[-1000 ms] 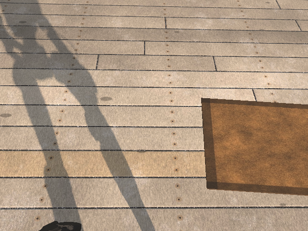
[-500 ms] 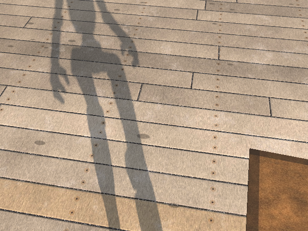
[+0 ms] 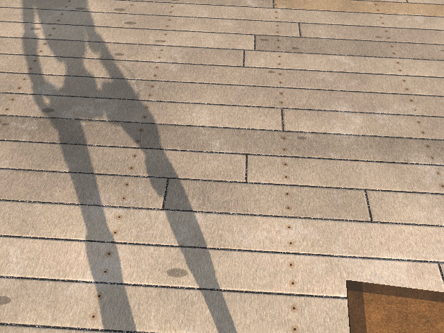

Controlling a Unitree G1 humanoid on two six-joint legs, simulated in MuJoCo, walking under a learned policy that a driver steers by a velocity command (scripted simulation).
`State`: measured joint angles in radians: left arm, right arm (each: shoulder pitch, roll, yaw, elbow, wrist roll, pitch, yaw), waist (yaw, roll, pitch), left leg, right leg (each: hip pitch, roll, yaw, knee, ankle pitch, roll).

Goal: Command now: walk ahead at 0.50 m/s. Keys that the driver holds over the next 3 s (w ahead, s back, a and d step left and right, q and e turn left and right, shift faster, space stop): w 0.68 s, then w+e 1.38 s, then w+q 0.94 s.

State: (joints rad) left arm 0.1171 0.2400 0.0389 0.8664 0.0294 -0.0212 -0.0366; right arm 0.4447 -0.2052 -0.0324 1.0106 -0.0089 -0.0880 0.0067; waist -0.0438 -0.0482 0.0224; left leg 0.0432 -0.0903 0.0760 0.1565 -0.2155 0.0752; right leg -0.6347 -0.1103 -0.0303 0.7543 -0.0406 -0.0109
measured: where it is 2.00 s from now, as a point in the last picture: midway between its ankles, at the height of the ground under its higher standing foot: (256, 186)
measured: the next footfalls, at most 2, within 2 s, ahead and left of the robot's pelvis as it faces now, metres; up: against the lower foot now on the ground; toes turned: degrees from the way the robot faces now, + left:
right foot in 0.16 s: +0.26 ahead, -0.12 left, +0.00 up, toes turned -4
left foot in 0.72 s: +0.56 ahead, +0.07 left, +0.00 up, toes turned +4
